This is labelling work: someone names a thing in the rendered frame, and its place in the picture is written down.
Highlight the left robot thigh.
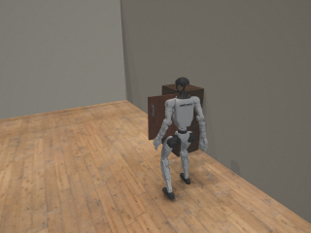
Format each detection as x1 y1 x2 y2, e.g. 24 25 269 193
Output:
160 136 179 168

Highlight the right robot upper arm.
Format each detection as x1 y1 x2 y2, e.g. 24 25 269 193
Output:
191 96 204 121

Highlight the left robot upper arm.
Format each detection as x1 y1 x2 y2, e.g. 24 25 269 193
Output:
164 98 176 126

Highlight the robot right forearm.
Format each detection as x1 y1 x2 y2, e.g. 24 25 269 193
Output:
198 119 207 138

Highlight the robot right foot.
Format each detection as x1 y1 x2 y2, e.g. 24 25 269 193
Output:
180 173 190 184

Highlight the robot left forearm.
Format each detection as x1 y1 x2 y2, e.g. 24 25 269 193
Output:
156 119 168 141

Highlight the handle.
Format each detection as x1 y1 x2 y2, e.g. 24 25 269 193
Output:
151 105 155 117

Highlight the cupboard door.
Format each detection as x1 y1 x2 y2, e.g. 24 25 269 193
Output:
148 93 179 141

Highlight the right robot hand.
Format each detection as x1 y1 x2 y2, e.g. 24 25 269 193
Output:
199 137 208 152

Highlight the left robot hand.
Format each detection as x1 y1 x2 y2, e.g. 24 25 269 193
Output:
153 137 162 150

